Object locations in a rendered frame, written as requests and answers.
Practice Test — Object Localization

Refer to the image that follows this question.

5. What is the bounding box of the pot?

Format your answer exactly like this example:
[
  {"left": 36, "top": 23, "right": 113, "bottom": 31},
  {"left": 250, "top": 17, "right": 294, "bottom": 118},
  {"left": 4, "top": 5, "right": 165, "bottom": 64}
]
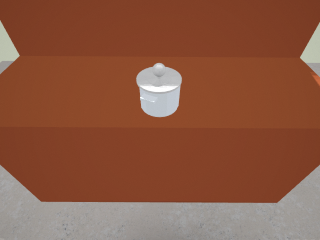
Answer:
[{"left": 139, "top": 86, "right": 181, "bottom": 117}]

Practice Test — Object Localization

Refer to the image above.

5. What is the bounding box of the lid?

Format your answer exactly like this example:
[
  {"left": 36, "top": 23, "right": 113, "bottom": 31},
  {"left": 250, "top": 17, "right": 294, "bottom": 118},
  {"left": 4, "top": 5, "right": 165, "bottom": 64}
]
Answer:
[{"left": 136, "top": 67, "right": 182, "bottom": 94}]

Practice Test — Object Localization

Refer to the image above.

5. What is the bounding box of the table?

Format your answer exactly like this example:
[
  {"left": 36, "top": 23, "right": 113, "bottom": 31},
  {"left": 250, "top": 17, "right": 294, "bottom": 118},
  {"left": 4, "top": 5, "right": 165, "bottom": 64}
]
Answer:
[{"left": 0, "top": 0, "right": 320, "bottom": 203}]

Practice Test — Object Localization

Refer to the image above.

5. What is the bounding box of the knob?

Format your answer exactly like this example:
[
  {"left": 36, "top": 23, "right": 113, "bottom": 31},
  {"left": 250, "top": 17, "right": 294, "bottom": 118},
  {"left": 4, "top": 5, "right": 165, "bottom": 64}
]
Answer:
[{"left": 152, "top": 63, "right": 166, "bottom": 77}]

